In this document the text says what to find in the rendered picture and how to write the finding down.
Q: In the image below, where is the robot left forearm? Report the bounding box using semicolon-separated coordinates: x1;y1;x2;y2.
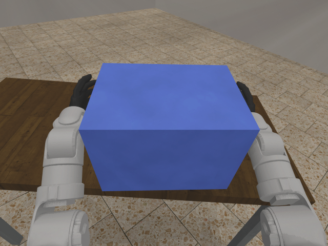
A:
27;106;85;246

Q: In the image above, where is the robot right forearm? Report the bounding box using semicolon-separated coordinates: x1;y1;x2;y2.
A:
248;112;327;246

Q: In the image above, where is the left robot upper arm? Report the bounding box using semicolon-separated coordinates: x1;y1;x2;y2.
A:
28;209;90;246

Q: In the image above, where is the robot left hand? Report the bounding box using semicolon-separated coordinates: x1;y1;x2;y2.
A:
69;74;96;110

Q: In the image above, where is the carton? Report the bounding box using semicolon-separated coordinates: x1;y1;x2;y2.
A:
78;63;260;191

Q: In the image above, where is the table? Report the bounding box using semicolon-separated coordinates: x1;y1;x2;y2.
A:
0;77;315;246

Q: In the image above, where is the right robot upper arm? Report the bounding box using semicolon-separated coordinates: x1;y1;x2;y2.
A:
260;205;326;246

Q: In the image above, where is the robot right hand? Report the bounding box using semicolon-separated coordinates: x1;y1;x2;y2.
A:
236;81;255;112

